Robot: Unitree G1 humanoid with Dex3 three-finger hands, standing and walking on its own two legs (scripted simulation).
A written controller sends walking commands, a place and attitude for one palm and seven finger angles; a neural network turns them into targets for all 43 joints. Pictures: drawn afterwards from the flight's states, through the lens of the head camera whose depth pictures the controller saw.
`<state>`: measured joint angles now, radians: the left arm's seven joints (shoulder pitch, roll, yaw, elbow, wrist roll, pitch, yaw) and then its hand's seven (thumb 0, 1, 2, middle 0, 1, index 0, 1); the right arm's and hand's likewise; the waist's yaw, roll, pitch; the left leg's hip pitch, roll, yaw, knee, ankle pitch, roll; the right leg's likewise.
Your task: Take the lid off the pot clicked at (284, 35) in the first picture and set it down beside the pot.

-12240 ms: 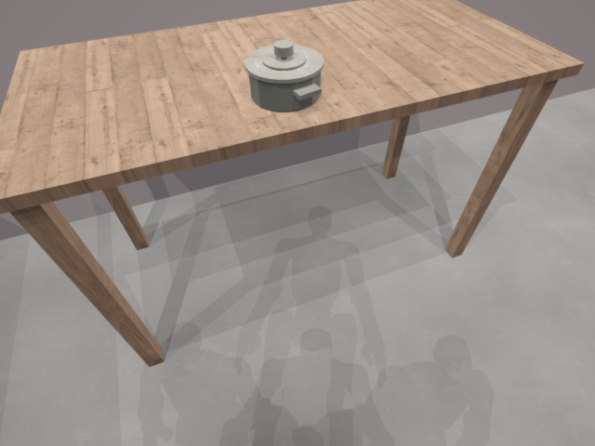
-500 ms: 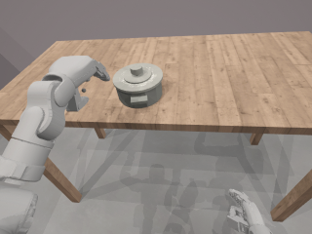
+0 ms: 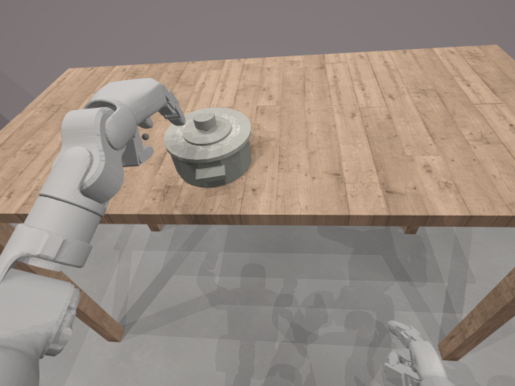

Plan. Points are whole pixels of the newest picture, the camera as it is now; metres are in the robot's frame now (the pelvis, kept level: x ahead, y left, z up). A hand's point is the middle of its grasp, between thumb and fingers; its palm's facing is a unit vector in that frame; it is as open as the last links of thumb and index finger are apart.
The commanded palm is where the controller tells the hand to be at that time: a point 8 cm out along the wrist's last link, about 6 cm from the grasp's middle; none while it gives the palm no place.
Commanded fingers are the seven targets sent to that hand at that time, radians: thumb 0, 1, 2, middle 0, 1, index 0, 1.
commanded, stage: move the open hand above the knob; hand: left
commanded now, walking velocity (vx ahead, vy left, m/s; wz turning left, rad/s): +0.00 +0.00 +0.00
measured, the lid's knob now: (204, 119) +0.53 +0.14 +0.16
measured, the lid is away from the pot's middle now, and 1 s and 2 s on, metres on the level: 0.00 0.00 0.00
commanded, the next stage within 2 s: lower the open fingers around the knob in 1.56 s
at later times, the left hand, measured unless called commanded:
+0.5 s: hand (180, 108) +0.46 +0.15 +0.23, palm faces -0.21 -0.05 -0.98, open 9.9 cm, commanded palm +0.45 +0.15 +0.29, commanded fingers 0.00 -0.38 1.72 -0.89 -0.08 -0.89 -0.08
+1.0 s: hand (204, 88) +0.51 +0.12 +0.23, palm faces -0.24 -0.07 -0.97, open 9.9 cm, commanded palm +0.48 +0.14 +0.29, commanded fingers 0.00 -0.38 1.72 -0.89 -0.08 -0.89 -0.08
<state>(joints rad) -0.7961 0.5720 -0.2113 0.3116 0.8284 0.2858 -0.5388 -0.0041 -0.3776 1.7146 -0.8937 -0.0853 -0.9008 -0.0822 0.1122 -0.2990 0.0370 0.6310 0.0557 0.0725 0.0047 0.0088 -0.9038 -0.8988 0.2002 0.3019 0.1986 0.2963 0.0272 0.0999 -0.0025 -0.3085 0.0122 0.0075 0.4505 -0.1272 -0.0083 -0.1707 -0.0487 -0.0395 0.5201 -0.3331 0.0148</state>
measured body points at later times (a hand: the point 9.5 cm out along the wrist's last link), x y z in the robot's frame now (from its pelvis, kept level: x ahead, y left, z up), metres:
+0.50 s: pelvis +0.02 +0.01 +0.00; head +0.03 -0.03 +0.45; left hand +0.47 +0.15 +0.28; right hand +0.17 -0.23 -0.12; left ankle +0.07 +0.13 -0.74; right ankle -0.03 -0.13 -0.74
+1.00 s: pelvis +0.03 +0.00 +0.00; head +0.05 -0.04 +0.45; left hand +0.52 +0.12 +0.29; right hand +0.10 -0.27 -0.14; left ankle +0.07 +0.13 -0.74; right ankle -0.03 -0.13 -0.74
